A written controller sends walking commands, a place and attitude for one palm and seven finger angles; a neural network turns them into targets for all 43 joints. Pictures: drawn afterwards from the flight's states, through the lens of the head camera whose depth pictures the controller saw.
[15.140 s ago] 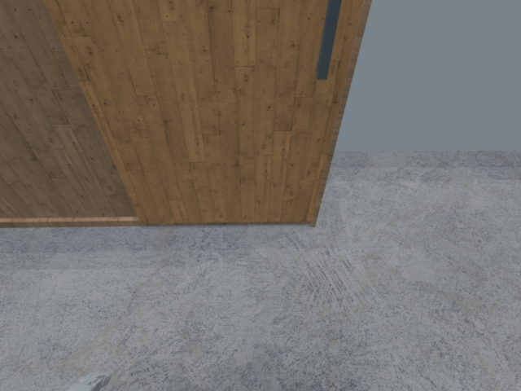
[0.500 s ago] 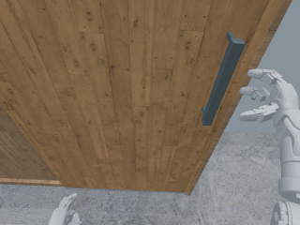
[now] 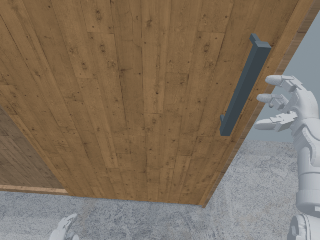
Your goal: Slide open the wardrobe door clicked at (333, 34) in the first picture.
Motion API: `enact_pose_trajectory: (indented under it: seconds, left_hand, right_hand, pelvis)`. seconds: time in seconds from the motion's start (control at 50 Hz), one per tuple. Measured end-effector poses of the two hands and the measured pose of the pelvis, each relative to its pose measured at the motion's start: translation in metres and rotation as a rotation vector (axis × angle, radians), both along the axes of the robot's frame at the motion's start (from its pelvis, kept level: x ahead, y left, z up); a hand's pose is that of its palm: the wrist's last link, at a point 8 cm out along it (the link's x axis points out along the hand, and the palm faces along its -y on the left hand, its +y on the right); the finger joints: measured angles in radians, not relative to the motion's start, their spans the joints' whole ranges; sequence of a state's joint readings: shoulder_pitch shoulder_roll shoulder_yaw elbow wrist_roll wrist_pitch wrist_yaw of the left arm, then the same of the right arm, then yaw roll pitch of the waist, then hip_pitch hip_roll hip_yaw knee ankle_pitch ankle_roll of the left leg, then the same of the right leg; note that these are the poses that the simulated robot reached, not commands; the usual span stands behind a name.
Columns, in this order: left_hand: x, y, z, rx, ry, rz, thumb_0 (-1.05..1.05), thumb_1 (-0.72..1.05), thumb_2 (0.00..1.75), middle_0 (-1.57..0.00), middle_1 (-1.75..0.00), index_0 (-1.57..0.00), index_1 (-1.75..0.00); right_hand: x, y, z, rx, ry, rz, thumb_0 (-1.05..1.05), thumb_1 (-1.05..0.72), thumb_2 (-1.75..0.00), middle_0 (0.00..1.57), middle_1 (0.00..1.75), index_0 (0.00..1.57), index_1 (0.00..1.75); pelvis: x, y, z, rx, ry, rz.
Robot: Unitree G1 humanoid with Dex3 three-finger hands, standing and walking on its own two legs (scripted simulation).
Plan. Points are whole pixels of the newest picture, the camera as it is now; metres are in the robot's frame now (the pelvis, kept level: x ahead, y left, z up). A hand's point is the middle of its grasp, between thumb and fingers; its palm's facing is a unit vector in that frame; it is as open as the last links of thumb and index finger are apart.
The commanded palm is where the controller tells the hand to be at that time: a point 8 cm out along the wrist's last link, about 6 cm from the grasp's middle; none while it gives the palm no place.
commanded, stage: move the hooked fingers beside the handle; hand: right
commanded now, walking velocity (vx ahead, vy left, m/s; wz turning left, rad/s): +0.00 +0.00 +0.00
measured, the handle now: (237, 91) +0.45 -0.15 +0.17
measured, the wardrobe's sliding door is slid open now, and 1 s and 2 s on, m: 0.00 0.00 0.00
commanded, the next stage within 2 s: feel for the door with the fingertips in 0.36 s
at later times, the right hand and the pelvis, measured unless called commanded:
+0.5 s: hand (271, 105) +0.39 -0.22 +0.18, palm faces +0.04 +1.00 -0.02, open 14.0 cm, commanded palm +0.37 -0.26 +0.18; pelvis +0.00 +0.00 +0.00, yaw -1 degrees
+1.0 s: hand (255, 102) +0.40 -0.18 +0.18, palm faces +0.04 +1.00 -0.01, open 14.0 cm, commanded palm +0.38 -0.24 +0.18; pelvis +0.00 +0.00 +0.00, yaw +0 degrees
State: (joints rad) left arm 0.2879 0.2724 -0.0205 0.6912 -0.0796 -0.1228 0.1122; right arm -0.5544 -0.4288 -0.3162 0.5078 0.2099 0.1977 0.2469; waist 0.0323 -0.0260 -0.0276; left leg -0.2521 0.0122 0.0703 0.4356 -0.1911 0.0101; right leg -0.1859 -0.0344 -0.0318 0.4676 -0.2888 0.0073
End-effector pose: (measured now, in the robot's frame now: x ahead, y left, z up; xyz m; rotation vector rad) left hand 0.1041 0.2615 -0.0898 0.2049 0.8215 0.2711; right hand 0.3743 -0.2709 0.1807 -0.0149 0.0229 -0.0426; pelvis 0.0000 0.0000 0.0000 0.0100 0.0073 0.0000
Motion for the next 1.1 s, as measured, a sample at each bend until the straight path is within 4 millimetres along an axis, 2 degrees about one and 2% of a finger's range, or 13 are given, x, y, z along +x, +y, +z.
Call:
enact_pose_trajectory:
  seconds: [0.12, 0.22, 0.3, 0.38, 0.54, 0.68, 0.88, 0.96, 1.1]
  left_hand:
    - [0.018, -0.006, 0.005, -0.003, -0.038, -0.028, 0.01, 0.9, 0.9, -0.2, -0.3, -0.2, -0.3]
    - [0.029, -0.011, 0.007, -0.009, -0.06, -0.05, 0.01, 0.9, 0.9, -0.2, -0.3, -0.2, -0.3]
    - [0.033, -0.013, 0.007, -0.013, -0.064, -0.056, 0.01, 0.9, 0.9, -0.2, -0.3, -0.2, -0.3]
    - [0.033, -0.014, 0.007, -0.014, -0.063, -0.052, 0.01, 0.9, 0.9, -0.2, -0.3, -0.2, -0.3]
    - [0.022, -0.012, 0.004, -0.008, -0.029, -0.044, 0.01, 0.9, 0.9, -0.2, -0.3, -0.2, -0.3]
    - [0.018, -0.012, 0.0, -0.016, -0.015, -0.037, 0.01, 0.9, 0.9, -0.2, -0.3, -0.2, -0.3]
    - [0.022, -0.016, 0.001, -0.036, -0.034, -0.034, 0.01, 0.9, 0.9, -0.2, -0.3, -0.2, -0.3]
    - [0.024, -0.015, 0.002, -0.037, -0.039, -0.034, 0.01, 0.9, 0.9, -0.2, -0.3, -0.2, -0.3]
    - [0.023, -0.007, 0.003, -0.018, -0.03, -0.037, 0.01, 0.9, 0.9, -0.2, -0.3, -0.2, -0.3]
  right_hand:
    - [-0.001, -0.004, 0.001, -0.01, 0.0, -0.013, -0.01, 0.5, -0.3, 0.3, 1.2, 0.3, 1.2]
    - [-0.002, 0.003, 0.008, -0.008, -0.027, 0.015, -0.01, 0.5, -0.3, 0.3, 1.2, 0.3, 1.2]
    - [-0.001, 0.004, 0.005, 0.006, 0.001, 0.015, -0.01, 0.5, -0.3, 0.3, 1.2, 0.3, 1.2]
    - [0.0, 0.001, -0.001, -0.001, 0.02, -0.007, -0.01, 0.5, -0.3, 0.3, 1.2, 0.3, 1.2]
    - [-0.002, 0.004, 0.004, -0.009, -0.014, 0.008, -0.01, 0.5, -0.3, 0.3, 1.2, 0.3, 1.2]
    - [0.002, 0.023, 0.005, 0.001, -0.009, 0.037, -0.01, 0.51, -0.3, 0.3, 1.2, 0.3, 1.2]
    - [0.004, 0.046, 0.002, 0.003, -0.008, 0.027, -0.01, 0.5, -0.3, 0.3, 1.2, 0.3, 1.2]
    - [0.002, 0.044, 0.005, 0.006, -0.015, 0.012, -0.01, 0.5, -0.3, 0.3, 1.2, 0.3, 1.2]
    - [0.002, 0.028, 0.005, -0.011, 0.011, -0.017, -0.01, 0.5, -0.3, 0.3, 1.2, 0.3, 1.2]
  pelvis:
    - [0.0, 0.0, 0.0, 0.001, -0.001, -0.005]
    - [0.001, -0.001, 0.0, 0.001, -0.002, -0.01]
    - [0.001, -0.001, 0.0, 0.001, -0.001, -0.011]
    - [0.001, -0.001, -0.001, 0.0, -0.001, -0.009]
    - [0.001, -0.001, 0.0, 0.002, -0.007, -0.013]
    - [0.001, -0.002, 0.0, 0.001, -0.007, -0.013]
    - [0.001, 0.0, 0.001, -0.002, -0.014, 0.002]
    - [0.001, 0.003, 0.001, -0.003, -0.019, 0.004]
    - [-0.002, 0.006, 0.0, -0.002, -0.018, -0.006]
